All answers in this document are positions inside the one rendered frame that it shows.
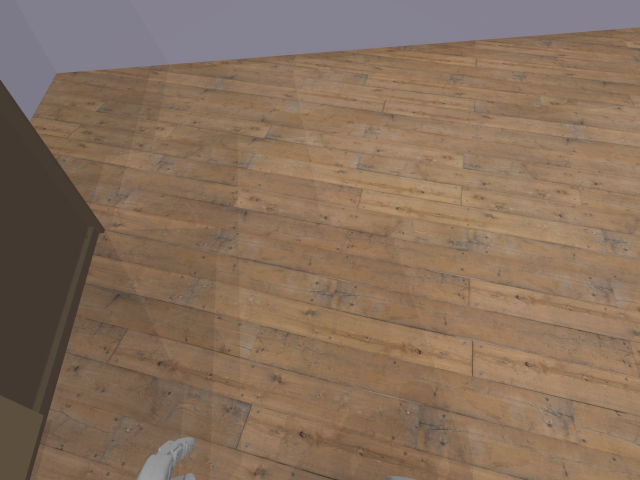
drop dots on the wardrobe door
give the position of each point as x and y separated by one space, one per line
41 236
19 429

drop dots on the robot left hand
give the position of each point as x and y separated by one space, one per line
160 466

